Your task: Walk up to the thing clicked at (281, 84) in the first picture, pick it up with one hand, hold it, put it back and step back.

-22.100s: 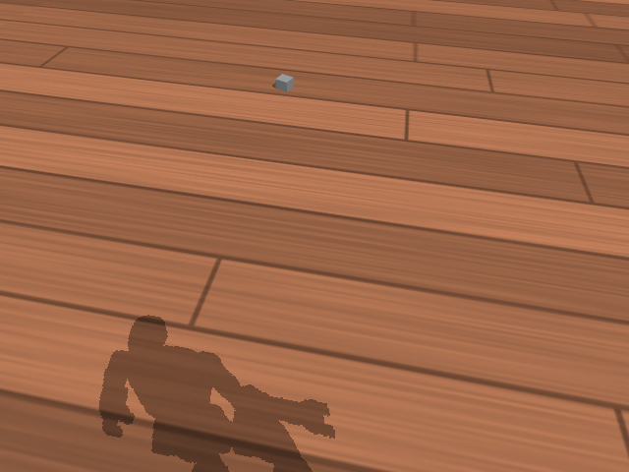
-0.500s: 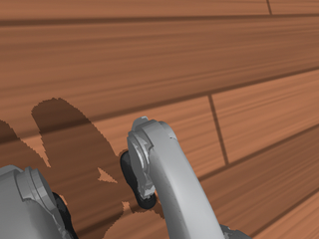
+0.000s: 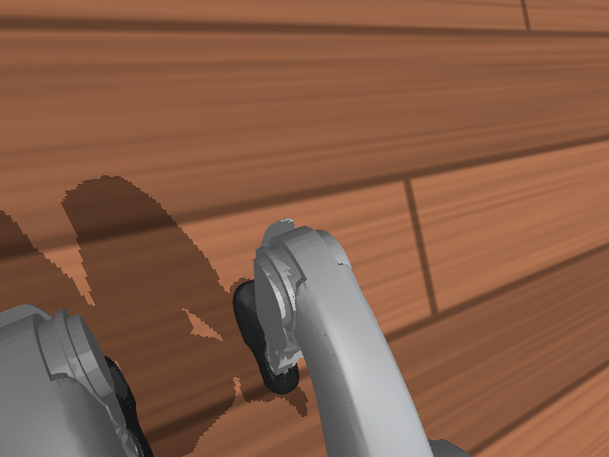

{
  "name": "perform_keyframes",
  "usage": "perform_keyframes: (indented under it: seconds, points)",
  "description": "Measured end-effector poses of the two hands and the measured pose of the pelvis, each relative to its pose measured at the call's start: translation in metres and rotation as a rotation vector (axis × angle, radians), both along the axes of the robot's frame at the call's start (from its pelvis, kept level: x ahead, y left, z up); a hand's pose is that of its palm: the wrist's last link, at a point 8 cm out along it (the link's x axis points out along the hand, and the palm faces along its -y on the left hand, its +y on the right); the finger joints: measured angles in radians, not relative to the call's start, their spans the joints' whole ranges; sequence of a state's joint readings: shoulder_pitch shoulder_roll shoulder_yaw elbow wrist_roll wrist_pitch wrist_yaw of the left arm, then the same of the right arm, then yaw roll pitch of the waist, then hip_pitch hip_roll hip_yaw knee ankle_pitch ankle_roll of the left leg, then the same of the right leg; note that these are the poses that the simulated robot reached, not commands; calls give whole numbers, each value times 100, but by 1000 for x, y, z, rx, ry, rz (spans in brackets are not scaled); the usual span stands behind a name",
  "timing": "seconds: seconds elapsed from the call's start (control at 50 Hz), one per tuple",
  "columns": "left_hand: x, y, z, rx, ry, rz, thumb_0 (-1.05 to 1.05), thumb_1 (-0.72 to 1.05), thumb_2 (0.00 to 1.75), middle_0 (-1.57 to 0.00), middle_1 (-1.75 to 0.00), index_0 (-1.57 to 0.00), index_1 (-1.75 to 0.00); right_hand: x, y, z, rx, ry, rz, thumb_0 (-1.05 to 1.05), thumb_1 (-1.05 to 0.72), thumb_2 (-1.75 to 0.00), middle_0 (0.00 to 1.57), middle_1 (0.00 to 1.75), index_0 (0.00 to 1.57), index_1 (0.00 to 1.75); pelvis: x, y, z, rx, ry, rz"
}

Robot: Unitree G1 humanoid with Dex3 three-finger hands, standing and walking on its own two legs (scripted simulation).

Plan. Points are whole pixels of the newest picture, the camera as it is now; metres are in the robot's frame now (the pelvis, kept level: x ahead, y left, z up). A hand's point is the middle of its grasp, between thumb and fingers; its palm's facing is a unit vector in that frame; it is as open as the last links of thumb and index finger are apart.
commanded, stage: rest palm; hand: left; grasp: from above
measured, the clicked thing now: out of the picture +0.47 +0.28 -0.30
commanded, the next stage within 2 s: close in 0.98 s
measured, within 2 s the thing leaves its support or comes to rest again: neither
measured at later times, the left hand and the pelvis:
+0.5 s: hand out of the picture +0.46 +0.27 -0.26, palm faces -0.10 -0.43 -0.90, open 14.3 cm; pelvis +0.00 +0.00 -0.01, yaw -1 degrees
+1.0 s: hand out of the picture +0.46 +0.28 -0.27, palm faces -0.08 -0.45 -0.89, open 13.4 cm; pelvis +0.01 +0.01 -0.02, yaw -2 degrees
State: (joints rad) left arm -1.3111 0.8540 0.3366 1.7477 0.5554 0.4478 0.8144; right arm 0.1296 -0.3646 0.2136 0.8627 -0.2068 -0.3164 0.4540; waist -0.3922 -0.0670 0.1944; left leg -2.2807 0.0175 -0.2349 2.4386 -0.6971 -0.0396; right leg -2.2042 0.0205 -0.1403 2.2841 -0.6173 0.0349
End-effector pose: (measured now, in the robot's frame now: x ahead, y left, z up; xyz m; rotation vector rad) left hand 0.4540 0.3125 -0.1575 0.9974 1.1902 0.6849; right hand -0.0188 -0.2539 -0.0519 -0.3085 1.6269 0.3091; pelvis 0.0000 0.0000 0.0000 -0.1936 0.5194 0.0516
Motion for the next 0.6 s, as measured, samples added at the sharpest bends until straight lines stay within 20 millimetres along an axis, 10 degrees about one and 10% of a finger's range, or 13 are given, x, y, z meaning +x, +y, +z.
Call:
perform_keyframes:
  seconds: [0.2,0.6]
  points:
    - [30,-25,20,3,-11,-81,0,-57,107,-11,-98,-7,-102,17,-7,8,-32,-84,-1,0,-91,-90,20,30,20,30,6,2,3,-13,5,1]
    - [6,-29,-51,-10,14,-15,0,-57,105,-12,-96,-8,-100,-5,-1,7,-9,54,57,0,-91,-90,20,30,20,30,2,1,-10,-22,-38,-9]
